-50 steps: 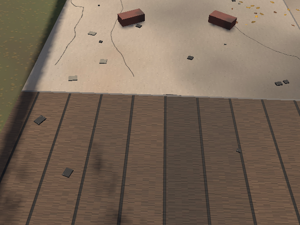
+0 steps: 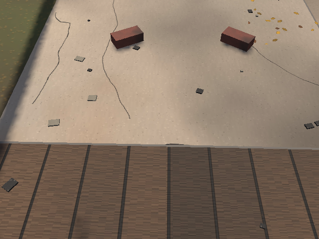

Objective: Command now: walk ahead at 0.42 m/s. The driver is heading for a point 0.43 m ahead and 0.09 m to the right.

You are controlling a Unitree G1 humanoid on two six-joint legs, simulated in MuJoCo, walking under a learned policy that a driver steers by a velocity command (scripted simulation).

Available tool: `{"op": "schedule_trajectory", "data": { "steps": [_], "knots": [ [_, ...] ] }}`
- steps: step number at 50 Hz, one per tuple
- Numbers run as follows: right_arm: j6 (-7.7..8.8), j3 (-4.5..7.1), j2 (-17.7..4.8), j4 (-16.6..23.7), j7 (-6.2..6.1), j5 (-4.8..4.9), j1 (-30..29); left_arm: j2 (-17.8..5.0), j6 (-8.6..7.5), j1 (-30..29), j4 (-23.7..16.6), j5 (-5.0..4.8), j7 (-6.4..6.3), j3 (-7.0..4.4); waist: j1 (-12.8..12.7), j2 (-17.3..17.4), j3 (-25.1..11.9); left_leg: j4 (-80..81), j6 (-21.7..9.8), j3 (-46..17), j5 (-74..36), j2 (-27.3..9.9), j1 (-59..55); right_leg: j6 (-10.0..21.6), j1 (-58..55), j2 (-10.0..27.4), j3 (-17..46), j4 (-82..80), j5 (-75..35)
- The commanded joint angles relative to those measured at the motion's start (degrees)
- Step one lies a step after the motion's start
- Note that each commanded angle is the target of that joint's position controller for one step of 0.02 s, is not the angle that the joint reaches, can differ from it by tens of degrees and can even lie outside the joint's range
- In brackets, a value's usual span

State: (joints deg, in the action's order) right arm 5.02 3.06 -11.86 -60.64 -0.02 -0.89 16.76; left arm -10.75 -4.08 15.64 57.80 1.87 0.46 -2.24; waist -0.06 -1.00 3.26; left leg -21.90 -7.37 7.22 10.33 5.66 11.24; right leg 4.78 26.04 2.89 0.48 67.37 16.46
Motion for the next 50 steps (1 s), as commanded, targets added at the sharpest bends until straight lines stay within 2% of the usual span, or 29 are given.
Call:
{"op": "schedule_trajectory", "data": {
  "steps": [1, 3, 4, 6, 9, 12, 13, 14, 15, 16, 17, 18, 19, 20, 21, 22, 24, 27, 29, 31, 32, 33, 35, 37, 40, 50],
  "knots": [
    [1.88, -0.25, -3.3, 0.7, -0.32, 0.04, 4.1, -1.2, 1.50, 5.9, -0.8, 0.44, 0.40, -0.46, -2.9, 2.1, 1.9, 13.1, -6.2, -14.1, -21.9, -17.0, 0.9, -1.8, 3.9, 2.2, -0.4, -3.7, -2.5],
    [1.81, -0.63, -3.7, 0.3, -0.26, -0.06, 5.7, -1.4, 1.81, 1.7, -2.3, 0.16, 0.23, -0.35, -2.6, 2.9, 2.1, 11.0, -4.7, -9.2, -37.3, -15.2, 0.1, -2.7, 4.8, 1.8, -2.5, -10.0, -5.9],
    [1.59, -0.92, -3.5, 0.3, -0.24, -0.01, 6.0, -1.1, 1.79, -0.5, -3.0, -0.16, 0.18, -0.13, -2.2, 3.7, 1.7, 10.0, -3.5, -7.0, -41.5, -13.9, 0.1, -3.0, 3.7, 1.1, -3.6, -14.3, -8.0],
    [1.16, -1.42, -3.1, -0.1, -0.42, 0.19, 7.6, -0.4, 1.64, -4.7, -4.0, -0.86, 0.04, 0.45, -0.6, 5.6, 0.8, 8.5, -1.3, -4.7, -45.3, -12.2, -0.8, -3.0, 0.8, -0.7, -5.7, -22.4, -12.2],
    [0.55, -1.75, -3.2, -1.4, -0.94, 0.04, 10.8, -0.9, 1.54, -6.8, -3.9, -1.18, -0.60, 0.72, 1.1, 7.1, -1.1, 5.6, -0.7, -5.1, -46.7, -13.3, -6.6, -2.5, -0.9, -2.4, -6.3, -28.3, -15.1],
    [0.03, -1.80, -3.2, -1.6, -1.63, -0.40, 10.0, -2.5, 0.89, -4.6, -2.8, -0.72, -1.41, 0.34, 0.1, 7.3, -1.4, -0.1, -1.6, -7.1, -48.1, -15.4, -10.0, -0.7, -4.4, -3.6, -5.3, -32.9, -10.8],
    [-0.05, -1.70, -3.5, -1.6, -1.84, -0.29, 9.2, -3.0, 0.47, -1.3, -1.5, -0.61, -1.73, 0.00, -1.3, 6.7, -1.9, -3.9, -1.2, -7.7, -48.1, -15.5, -10.9, 0.0, -7.5, -4.2, -5.1, -36.9, -11.1],
    [-0.17, -1.56, -3.8, -1.7, -1.88, 0.19, 8.4, -3.3, -0.32, 3.1, 0.1, -0.33, -1.97, -0.27, -3.9, 4.6, -3.0, -10.1, 0.1, -7.1, -43.8, -14.2, -10.5, 0.6, -13.1, -3.7, -4.5, -44.5, -18.5],
    [0.06, -1.76, -3.3, -1.2, -1.96, 0.67, 10.0, -6.6, -1.20, 8.3, 1.6, 0.36, -2.17, -1.00, -4.4, 1.2, -7.4, -17.8, 2.0, -6.4, -29.8, -12.0, -5.1, 1.7, -23.6, 3.2, 1.3, -43.0, -41.5],
    [-0.57, -2.82, 1.9, -2.0, -2.11, 2.73, 18.4, -8.9, -1.03, 11.3, 1.9, 0.57, -2.17, -1.39, -2.0, -8.0, -16.0, -32.4, 4.0, -3.7, 6.3, -5.5, 3.3, 11.5, -35.4, 18.1, 14.5, -38.9, -68.4],
    [-2.04, -2.07, 0.2, -3.5, -2.27, 2.45, 18.8, -6.1, -0.26, 9.7, 1.5, -1.38, -1.72, -0.59, -2.2, -7.3, -19.0, -38.5, 4.7, -6.7, 26.8, -2.4, 5.4, 16.8, -32.7, 21.3, 20.3, -41.7, -66.2],
    [-3.00, -1.52, -1.0, -2.9, -2.19, 0.42, 14.6, -4.7, 0.16, 5.2, 0.7, -1.94, -1.58, -0.10, -1.0, -4.0, -12.5, -40.3, 5.1, -9.2, 27.2, -4.1, 6.9, 15.9, -24.9, 18.9, 17.5, -45.3, -52.8],
    [-3.44, -1.49, -0.2, -2.2, -1.88, -0.88, 10.7, -3.3, 0.56, 1.4, 0.1, -1.59, -1.82, 0.47, -0.2, -2.4, -7.1, -39.0, 5.4, -9.6, 24.6, -4.9, 7.7, 13.6, -18.8, 16.3, 15.1, -48.7, -41.3],
    [-3.98, -1.51, 0.7, -2.0, -1.62, -1.11, 8.6, -2.1, 0.84, -0.7, -0.1, -1.18, -2.32, 1.02, 1.1, -1.9, -3.7, -35.3, 5.9, -10.0, 21.3, -6.3, 6.4, 11.1, -13.5, 13.7, 11.9, -51.4, -35.0],
    [-4.62, -1.72, 1.6, -2.1, -1.49, -1.07, 8.6, -1.6, 1.11, -2.1, 0.0, -0.98, -2.75, 1.33, 2.5, -3.1, -2.5, -31.1, 6.5, -9.7, 18.9, -6.9, 3.7, 8.9, -9.7, 11.1, 8.8, -52.9, -30.2],
    [-5.16, -2.01, 2.5, -3.0, -1.55, -0.94, 9.9, -1.8, 1.22, -2.2, 0.3, -0.64, -2.84, 1.36, 3.1, -3.8, -2.9, -27.9, 6.9, -8.4, 17.7, -6.3, 1.7, 7.5, -8.9, 9.4, 6.9, -53.0, -28.2],
    [-5.99, -2.18, 2.7, -4.0, -2.12, -0.36, 10.3, -2.8, 1.15, -0.3, 1.0, -0.45, -2.70, 1.26, 2.6, -3.3, -4.6, -22.3, 7.3, -7.4, 17.2, -5.8, 0.4, 6.7, -10.6, 8.6, 6.5, -52.9, -23.7],
    [-6.73, -2.32, 2.1, -4.0, -2.58, -0.03, 7.8, -4.2, 1.72, 0.1, 1.4, -0.90, -2.49, 0.93, 1.8, -4.1, -4.4, -15.2, 7.2, -6.7, 12.3, -6.1, -1.3, 5.5, -9.3, 8.2, 7.6, -54.8, -6.6],
    [-6.66, -2.55, 2.3, -4.5, -2.45, -0.28, 7.7, -4.4, 2.62, -1.2, 1.3, -1.48, -2.40, 0.74, 2.5, -3.9, -2.4, -8.3, 6.6, -5.8, 5.8, -6.2, -5.1, 3.3, -5.1, 7.0, 7.7, -56.0, 7.0],
    [-6.02, -2.72, 1.1, -3.9, -2.39, -0.98, 7.0, -4.0, 3.34, 0.4, 1.9, -1.68, -2.30, 0.50, 1.8, -2.0, 1.0, -1.3, 5.8, -9.4, 3.6, -9.2, -5.9, -0.4, -2.0, 5.8, 8.1, -57.0, 14.2],
    [-5.53, -2.64, -0.3, -3.7, -2.38, -0.76, 6.3, -3.3, 3.73, 1.7, 2.0, -1.98, -2.21, 0.38, 0.3, 0.3, 3.1, 0.4, 5.1, -11.7, 7.0, -10.4, -1.3, -1.7, -3.5, 3.8, 6.8, -56.9, 11.9],
    [-5.10, -2.75, 0.2, -4.1, -2.31, -0.14, 5.9, -2.6, 3.94, 2.0, 2.2, -1.94, -2.11, 0.43, -0.2, 3.8, 4.6, 2.0, 5.0, -12.2, 9.3, -10.4, 4.6, -1.8, -8.5, 2.4, 4.8, -54.7, 6.2],
    [-4.06, -3.04, 1.2, -4.1, -2.41, 0.29, 5.0, -1.6, 3.79, 4.0, 3.3, -1.38, -2.02, 0.59, -1.4, 5.6, 2.5, 4.8, 5.3, -12.9, 8.3, -11.0, 6.9, -1.5, -15.7, 2.0, 3.6, -50.7, -1.9],
    [-3.51, -3.06, 1.1, -3.8, -2.65, 0.41, 4.8, -2.0, 3.48, 4.7, 3.9, -1.20, -1.93, 0.54, -1.7, 4.3, 1.2, 5.4, 5.2, -13.1, 6.4, -11.2, 6.0, -1.2, -17.6, 2.1, 3.3, -49.6, -5.0],
    [-3.39, -3.03, 1.1, -3.9, -2.65, 0.35, 6.0, -1.3, 3.24, 4.5, 4.6, -1.32, -1.95, 0.85, -1.3, 2.4, 1.3, 5.3, 4.7, -12.9, 4.6, -11.2, 4.4, -1.4, -16.9, 2.1, 3.1, -49.5, -5.9],
    [-3.39, -3.13, 1.6, -4.3, -2.64, 0.33, 8.2, -0.6, 3.17, 5.5, 6.6, -1.40, -2.38, 1.43, -0.6, 1.5, 1.5, 5.0, 4.2, -12.4, 1.1, -11.1, 2.0, -1.9, -16.5, 2.4, 2.9, -48.8, -9.0]
  ]
}}
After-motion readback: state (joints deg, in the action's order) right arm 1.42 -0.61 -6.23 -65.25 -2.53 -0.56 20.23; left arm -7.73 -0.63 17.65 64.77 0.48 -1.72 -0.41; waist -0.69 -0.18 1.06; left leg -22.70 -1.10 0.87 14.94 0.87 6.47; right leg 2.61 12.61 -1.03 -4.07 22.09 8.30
